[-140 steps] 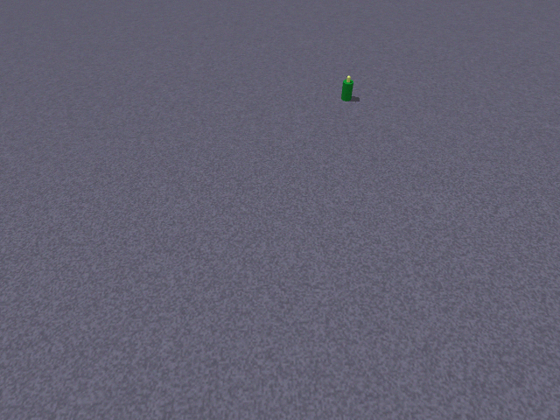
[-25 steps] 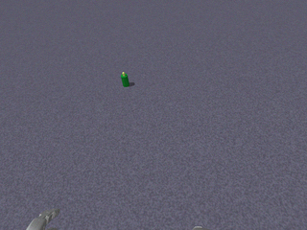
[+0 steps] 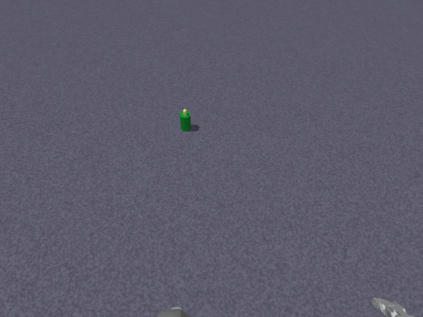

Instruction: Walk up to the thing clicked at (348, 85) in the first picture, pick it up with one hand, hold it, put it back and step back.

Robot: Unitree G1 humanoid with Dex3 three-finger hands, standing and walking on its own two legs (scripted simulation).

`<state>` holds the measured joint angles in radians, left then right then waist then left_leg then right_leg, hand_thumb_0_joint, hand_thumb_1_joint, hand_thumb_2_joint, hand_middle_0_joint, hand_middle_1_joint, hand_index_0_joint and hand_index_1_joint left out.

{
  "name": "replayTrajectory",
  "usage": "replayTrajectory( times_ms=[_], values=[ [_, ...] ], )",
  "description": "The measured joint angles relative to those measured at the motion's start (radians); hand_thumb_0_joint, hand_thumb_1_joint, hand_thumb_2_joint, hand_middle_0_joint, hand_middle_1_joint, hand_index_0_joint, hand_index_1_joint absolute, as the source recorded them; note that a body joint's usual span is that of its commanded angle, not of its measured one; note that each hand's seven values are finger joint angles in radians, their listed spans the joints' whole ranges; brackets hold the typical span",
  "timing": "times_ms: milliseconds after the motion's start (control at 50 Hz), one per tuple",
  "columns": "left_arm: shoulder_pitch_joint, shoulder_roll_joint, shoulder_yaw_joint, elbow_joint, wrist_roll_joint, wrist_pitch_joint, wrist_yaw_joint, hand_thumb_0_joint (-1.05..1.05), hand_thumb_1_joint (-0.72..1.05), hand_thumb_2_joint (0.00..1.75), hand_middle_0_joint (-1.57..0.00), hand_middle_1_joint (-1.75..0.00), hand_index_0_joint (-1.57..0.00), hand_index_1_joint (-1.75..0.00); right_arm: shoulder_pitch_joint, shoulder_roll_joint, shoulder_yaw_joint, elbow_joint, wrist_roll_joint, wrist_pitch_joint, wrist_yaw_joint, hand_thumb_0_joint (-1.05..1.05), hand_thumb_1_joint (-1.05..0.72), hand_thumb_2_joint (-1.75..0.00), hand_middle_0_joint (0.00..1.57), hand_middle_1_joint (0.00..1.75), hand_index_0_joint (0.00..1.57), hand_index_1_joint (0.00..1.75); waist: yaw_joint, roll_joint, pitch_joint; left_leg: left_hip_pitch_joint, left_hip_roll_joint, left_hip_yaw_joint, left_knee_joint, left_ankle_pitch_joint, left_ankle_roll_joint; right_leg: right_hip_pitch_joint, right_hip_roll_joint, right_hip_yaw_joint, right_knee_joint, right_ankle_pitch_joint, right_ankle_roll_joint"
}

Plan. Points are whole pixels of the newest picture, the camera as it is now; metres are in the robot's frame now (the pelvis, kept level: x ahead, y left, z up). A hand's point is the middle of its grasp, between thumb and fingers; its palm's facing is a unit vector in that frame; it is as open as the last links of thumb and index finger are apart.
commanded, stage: walk up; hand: left
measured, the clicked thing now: (185, 119) +1.33 +0.23 -0.67
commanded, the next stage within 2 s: none
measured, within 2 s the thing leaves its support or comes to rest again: neither
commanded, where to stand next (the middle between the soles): +0.97 +0.01 m, yaw +0 degrees
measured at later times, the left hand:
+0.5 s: hand (137, 208) +0.37 +0.22 -0.11, palm faces -0.03 -0.92 -0.40, open 7.4 cm
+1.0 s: hand (127, 175) +0.50 +0.28 -0.14, palm faces -0.04 -0.94 -0.34, open 7.4 cm
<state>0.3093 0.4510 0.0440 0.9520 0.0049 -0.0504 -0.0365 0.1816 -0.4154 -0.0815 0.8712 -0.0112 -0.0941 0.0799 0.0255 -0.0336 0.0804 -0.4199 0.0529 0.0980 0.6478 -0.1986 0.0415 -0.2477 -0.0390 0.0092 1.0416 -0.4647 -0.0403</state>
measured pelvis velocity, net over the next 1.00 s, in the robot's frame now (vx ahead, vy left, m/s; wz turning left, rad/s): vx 0.47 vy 0.00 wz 0.00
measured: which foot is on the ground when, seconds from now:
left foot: down 0.00-0.42, up 0.44-0.82, down 0.84-1.00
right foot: up 0.00-0.38, down 0.40-0.86, up 0.88-1.00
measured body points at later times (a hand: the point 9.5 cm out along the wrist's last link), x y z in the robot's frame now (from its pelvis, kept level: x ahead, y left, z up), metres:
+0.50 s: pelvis +0.25 -0.05 +0.01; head +0.27 -0.08 +0.45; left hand +0.37 +0.27 -0.08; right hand +0.28 -0.37 -0.13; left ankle +0.15 +0.10 -0.65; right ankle +0.33 -0.16 -0.72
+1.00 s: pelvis +0.47 +0.00 +0.01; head +0.49 +0.03 +0.46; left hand +0.50 +0.33 -0.12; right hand +0.57 -0.31 -0.07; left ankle +0.53 +0.11 -0.72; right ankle +0.43 -0.14 -0.65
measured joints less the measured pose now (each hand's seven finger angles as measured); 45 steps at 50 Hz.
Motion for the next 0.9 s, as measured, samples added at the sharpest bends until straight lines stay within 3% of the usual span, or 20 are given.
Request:
replayTrajectory(
  times_ms=[40, 80, 200, 280, 340, 380, 420, 480, 520, 600, 680, 780, 840, 880, 900],
  values=[
    [-0.007, 0.006, -0.007, 0.002, -0.006, -0.004, -0.002, 0.01, 0.90, 0.90, -0.20, -0.30, -0.20, -0.30, 0.013, 0.017, 0.013, -0.007, 0.009, 0.001, -0.010, 0.01, -0.91, -0.90, 0.20, 0.30, 0.21, 0.30, -0.008, -0.017, 0.000, 0.065, -0.008, 0.015, -0.053, -0.008, -0.001, -0.100, 0.002, 0.019, 0.089, 0.065, -0.003],
    [-0.013, 0.008, -0.008, -0.003, -0.008, -0.007, -0.011, 0.01, 0.90, 0.90, -0.20, -0.30, -0.20, -0.30, 0.035, 0.026, 0.026, -0.006, 0.013, 0.000, -0.016, 0.01, -0.91, -0.90, 0.20, 0.30, 0.21, 0.30, -0.012, -0.029, -0.007, 0.128, -0.018, 0.029, -0.114, -0.009, -0.002, -0.180, -0.020, 0.012, 0.065, 0.113, 0.007],
    [-0.049, -0.001, -0.001, -0.016, 0.008, 0.005, -0.044, 0.01, 0.90, 0.90, -0.20, -0.30, -0.20, -0.30, 0.107, 0.020, 0.038, 0.011, 0.009, -0.001, -0.013, 0.01, -0.91, -0.90, 0.20, 0.30, 0.21, 0.30, -0.033, -0.021, -0.018, 0.282, -0.041, 0.042, -0.234, -0.041, 0.002, -0.298, -0.083, -0.018, -0.175, 0.224, 0.044],
    [-0.083, -0.011, 0.007, -0.014, 0.012, 0.013, -0.056, 0.01, 0.90, 0.90, -0.20, -0.30, -0.20, -0.30, 0.148, 0.007, 0.032, 0.028, 0.009, 0.003, -0.010, 0.01, -0.90, -0.90, 0.20, 0.30, 0.21, 0.30, -0.049, -0.002, -0.019, 0.362, -0.045, 0.040, -0.269, -0.087, -0.020, -0.299, -0.094, -0.032, -0.341, 0.339, 0.038],
    [-0.110, -0.017, 0.013, -0.013, 0.011, 0.009, -0.057, 0.01, 0.90, 0.90, -0.20, -0.30, -0.20, -0.30, 0.175, -0.003, 0.027, 0.037, 0.007, 0.011, -0.015, 0.01, -0.90, -0.90, 0.20, 0.30, 0.21, 0.30, -0.059, 0.015, -0.021, 0.408, -0.038, 0.036, -0.248, -0.150, -0.045, -0.253, -0.080, -0.045, -0.435, 0.368, 0.024],
    [-0.120, -0.018, 0.016, -0.018, 0.010, -0.001, -0.054, 0.01, 0.90, 0.90, -0.20, -0.30, -0.20, -0.30, 0.196, -0.007, 0.025, 0.039, 0.006, 0.019, -0.021, 0.01, -0.90, -0.90, 0.20, 0.30, 0.21, 0.30, -0.065, 0.028, -0.028, 0.420, -0.022, 0.026, -0.185, -0.221, -0.062, -0.193, -0.057, -0.061, -0.481, 0.357, 0.012],
    [-0.138, -0.031, 0.024, -0.028, 0.013, -0.020, -0.041, 0.01, 0.90, 0.90, -0.20, -0.30, -0.20, -0.30, 0.196, -0.014, 0.024, 0.048, 0.006, 0.030, -0.031, 0.01, -0.90, -0.90, 0.20, 0.30, 0.21, 0.30, -0.061, 0.065, -0.018, 0.370, 0.025, 0.001, 0.006, -0.280, -0.036, -0.170, -0.022, -0.084, -0.438, 0.320, 0.015],
    [-0.146, -0.057, 0.012, -0.060, -0.001, -0.038, -0.026, 0.01, 0.90, 0.90, -0.20, -0.30, -0.20, -0.30, 0.158, -0.012, 0.034, 0.065, 0.010, 0.047, -0.040, 0.01, -0.91, -0.90, 0.20, 0.30, 0.21, 0.30, -0.043, 0.075, 0.005, 0.204, -0.012, -0.087, 0.370, -0.258, -0.010, -0.133, -0.020, -0.091, -0.398, 0.253, 0.013],
    [-0.134, -0.078, -0.001, -0.070, -0.006, -0.040, -0.020, 0.01, 0.90, 0.90, -0.20, -0.30, -0.20, -0.30, 0.132, -0.019, 0.036, 0.065, 0.016, 0.048, -0.038, 0.01, -0.91, -0.90, 0.20, 0.30, 0.21, 0.30, -0.033, 0.090, 0.008, 0.108, -0.018, -0.108, 0.455, -0.200, -0.003, -0.080, -0.013, -0.097, -0.447, 0.251, 0.012],
    [-0.088, -0.091, -0.014, -0.072, -0.002, -0.039, -0.017, 0.01, 0.90, 0.90, -0.21, -0.30, -0.20, -0.30, 0.095, -0.024, 0.028, 0.046, 0.008, 0.045, -0.020, 0.01, -0.91, -0.90, 0.20, 0.30, 0.20, 0.30, -0.021, 0.106, -0.002, -0.032, 0.016, -0.113, 0.378, -0.096, -0.019, 0.011, 0.007, -0.107, -0.550, 0.254, 0.008],
    [-0.042, -0.079, -0.009, -0.071, 0.007, -0.039, -0.019, 0.01, 0.90, 0.89, -0.21, -0.30, -0.21, -0.30, 0.077, -0.022, 0.017, 0.042, -0.007, 0.052, -0.003, 0.01, -0.91, -0.90, 0.20, 0.30, 0.20, 0.30, -0.010, 0.099, -0.013, -0.098, 0.047, -0.101, 0.201, -0.031, -0.045, 0.081, 0.018, -0.120, -0.605, 0.227, 0.008],
    [0.006, -0.043, 0.004, -0.068, 0.009, -0.036, -0.018, 0.01, 0.90, 0.90, -0.21, -0.30, -0.21, -0.30, 0.057, -0.017, 0.010, 0.051, -0.015, 0.053, 0.011, 0.01, -0.91, -0.90, 0.20, 0.30, 0.20, 0.30, 0.014, 0.076, -0.010, -0.071, 0.060, -0.073, -0.024, 0.067, -0.039, 0.152, 0.017, -0.133, -0.588, 0.144, 0.038],
    [0.039, -0.018, 0.007, -0.058, 0.010, -0.025, -0.014, 0.01, 0.90, 0.90, -0.21, -0.30, -0.21, -0.30, 0.052, -0.014, 0.008, 0.045, -0.015, 0.042, 0.013, 0.01, -0.91, -0.90, 0.20, 0.30, 0.20, 0.30, 0.019, 0.054, -0.021, -0.006, 0.038, -0.045, -0.088, 0.074, -0.022, 0.171, -0.002, -0.133, -0.510, 0.051, 0.058],
    [0.039, -0.006, 0.009, -0.042, 0.007, -0.009, -0.005, 0.01, 0.90, 0.90, -0.21, -0.30, -0.20, -0.30, 0.036, -0.001, 0.005, 0.031, -0.019, 0.025, 0.003, 0.01, -0.91, -0.90, 0.20, 0.30, 0.20, 0.30, 0.015, 0.008, -0.005, 0.003, 0.006, -0.016, -0.030, 0.040, -0.016, 0.114, -0.041, -0.091, -0.319, 0.006, 0.032],
    [0.033, -0.009, 0.007, -0.032, 0.004, 0.000, 0.001, 0.01, 0.90, 0.90, -0.21, -0.30, -0.20, -0.30, 0.032, 0.002, 0.006, 0.017, -0.013, 0.017, -0.001, 0.01, -0.91, -0.90, 0.20, 0.30, 0.21, 0.30, 0.007, 0.007, 0.001, 0.007, 0.004, -0.013, -0.007, 0.013, -0.011, 0.062, -0.025, -0.058, -0.187, -0.011, 0.017]
  ],
)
